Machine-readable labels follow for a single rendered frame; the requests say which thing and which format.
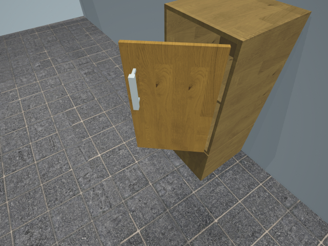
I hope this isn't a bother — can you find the cupboard door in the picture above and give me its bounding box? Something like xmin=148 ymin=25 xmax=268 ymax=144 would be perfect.
xmin=118 ymin=40 xmax=231 ymax=152

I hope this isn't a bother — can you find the handle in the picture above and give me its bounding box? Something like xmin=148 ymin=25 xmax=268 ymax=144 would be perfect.
xmin=128 ymin=68 xmax=140 ymax=110

